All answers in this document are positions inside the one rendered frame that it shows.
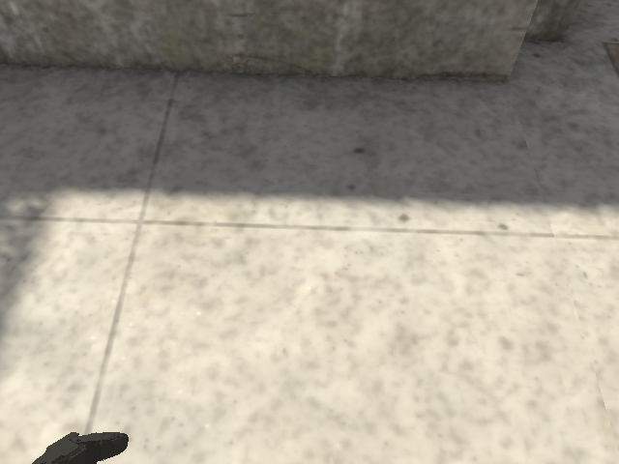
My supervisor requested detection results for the left robot hand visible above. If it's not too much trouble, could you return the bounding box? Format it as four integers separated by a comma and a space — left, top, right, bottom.
32, 432, 129, 464

